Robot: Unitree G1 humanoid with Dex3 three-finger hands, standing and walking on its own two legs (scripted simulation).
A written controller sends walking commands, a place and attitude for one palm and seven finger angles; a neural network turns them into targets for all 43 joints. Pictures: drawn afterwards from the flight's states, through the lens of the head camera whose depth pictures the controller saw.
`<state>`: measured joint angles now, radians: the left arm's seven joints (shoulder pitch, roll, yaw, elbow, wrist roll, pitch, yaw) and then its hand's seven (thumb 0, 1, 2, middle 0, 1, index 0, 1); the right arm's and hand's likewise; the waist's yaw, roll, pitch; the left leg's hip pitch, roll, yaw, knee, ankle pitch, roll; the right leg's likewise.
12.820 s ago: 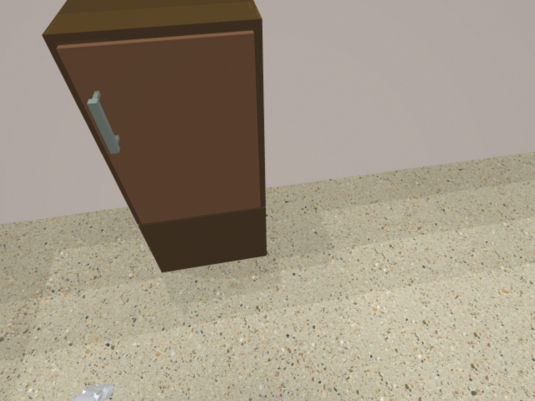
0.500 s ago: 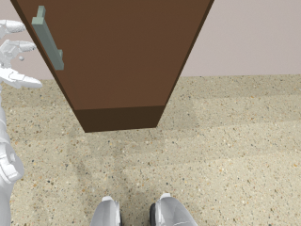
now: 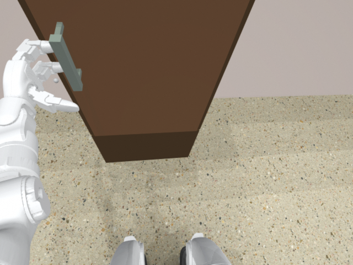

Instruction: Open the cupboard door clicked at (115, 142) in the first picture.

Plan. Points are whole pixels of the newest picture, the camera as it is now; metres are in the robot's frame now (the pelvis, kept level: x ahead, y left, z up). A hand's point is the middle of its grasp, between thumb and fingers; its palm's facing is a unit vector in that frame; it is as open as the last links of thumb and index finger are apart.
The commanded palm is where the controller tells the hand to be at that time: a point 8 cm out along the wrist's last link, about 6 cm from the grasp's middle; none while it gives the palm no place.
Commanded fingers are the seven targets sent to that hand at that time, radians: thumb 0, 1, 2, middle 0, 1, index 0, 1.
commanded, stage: slide the fingers in behind the handle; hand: left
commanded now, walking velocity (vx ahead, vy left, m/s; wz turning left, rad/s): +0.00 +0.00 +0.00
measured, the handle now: (69, 59) +0.55 +0.21 +0.08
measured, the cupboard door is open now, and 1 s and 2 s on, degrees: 0 0 0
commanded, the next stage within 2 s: close the thumb around the handle in 0.96 s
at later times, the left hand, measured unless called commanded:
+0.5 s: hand (75, 80) +0.49 +0.19 +0.08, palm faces +0.02 -1.00 -0.01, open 14.0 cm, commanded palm +0.47 +0.24 +0.08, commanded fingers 0.00 -0.50 0.30 -0.30 -1.20 -0.30 -1.20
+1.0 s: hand (73, 82) +0.49 +0.20 +0.08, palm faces +0.02 -1.00 +0.01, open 14.0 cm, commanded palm +0.47 +0.24 +0.08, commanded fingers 0.00 -0.50 0.30 -0.30 -1.20 -0.30 -1.20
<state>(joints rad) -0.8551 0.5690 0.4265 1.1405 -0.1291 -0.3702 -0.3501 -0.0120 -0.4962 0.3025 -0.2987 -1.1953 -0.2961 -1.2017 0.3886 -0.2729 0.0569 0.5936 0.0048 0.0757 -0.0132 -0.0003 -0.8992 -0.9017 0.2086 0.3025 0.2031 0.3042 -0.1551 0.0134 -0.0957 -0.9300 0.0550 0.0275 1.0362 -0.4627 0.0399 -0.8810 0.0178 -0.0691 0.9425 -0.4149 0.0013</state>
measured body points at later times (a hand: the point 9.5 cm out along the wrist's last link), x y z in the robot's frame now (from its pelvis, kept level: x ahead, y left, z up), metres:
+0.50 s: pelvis +0.00 -0.01 +0.00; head +0.12 +0.01 +0.44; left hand +0.48 +0.25 +0.08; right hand +0.02 -0.27 -0.11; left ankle +0.01 +0.09 -0.67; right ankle +0.02 -0.13 -0.67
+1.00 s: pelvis +0.00 -0.01 +0.00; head +0.11 +0.02 +0.43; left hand +0.48 +0.25 +0.08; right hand +0.02 -0.27 -0.11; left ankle +0.01 +0.09 -0.67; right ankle +0.02 -0.13 -0.67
